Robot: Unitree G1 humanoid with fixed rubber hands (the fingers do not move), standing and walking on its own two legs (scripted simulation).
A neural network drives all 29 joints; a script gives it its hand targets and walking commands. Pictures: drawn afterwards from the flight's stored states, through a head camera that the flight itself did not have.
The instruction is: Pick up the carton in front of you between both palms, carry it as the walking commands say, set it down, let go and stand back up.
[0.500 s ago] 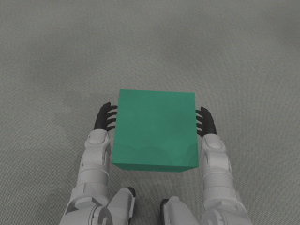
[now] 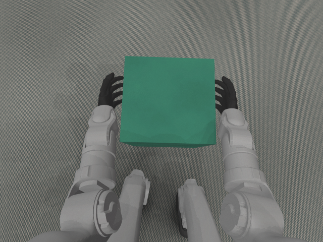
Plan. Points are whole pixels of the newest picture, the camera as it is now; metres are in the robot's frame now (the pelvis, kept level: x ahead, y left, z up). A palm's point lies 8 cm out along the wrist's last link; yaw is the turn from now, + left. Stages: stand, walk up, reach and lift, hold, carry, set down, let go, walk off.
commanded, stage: set down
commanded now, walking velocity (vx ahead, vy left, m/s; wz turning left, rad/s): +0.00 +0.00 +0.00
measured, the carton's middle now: (166, 110) +0.44 +0.02 -0.15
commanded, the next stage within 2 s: none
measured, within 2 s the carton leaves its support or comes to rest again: rests again in 1.60 s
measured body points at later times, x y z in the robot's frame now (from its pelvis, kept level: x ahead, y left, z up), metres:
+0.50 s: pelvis -0.03 +0.00 -0.13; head +0.28 +0.02 +0.20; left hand +0.46 +0.18 -0.25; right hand +0.50 -0.13 -0.24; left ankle +0.09 +0.13 -0.57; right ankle +0.05 -0.12 -0.57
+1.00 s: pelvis -0.03 -0.01 -0.21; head +0.33 -0.02 +0.06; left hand +0.48 +0.18 -0.37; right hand +0.53 -0.12 -0.38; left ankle +0.09 +0.13 -0.57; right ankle +0.05 -0.12 -0.57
